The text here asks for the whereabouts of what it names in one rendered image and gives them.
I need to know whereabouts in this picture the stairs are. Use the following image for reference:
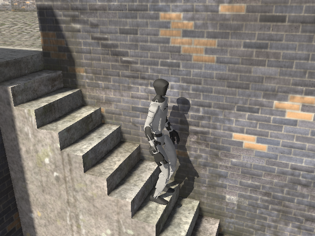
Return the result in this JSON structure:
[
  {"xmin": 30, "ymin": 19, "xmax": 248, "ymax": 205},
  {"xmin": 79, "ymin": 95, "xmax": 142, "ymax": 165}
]
[{"xmin": 0, "ymin": 53, "xmax": 227, "ymax": 236}]

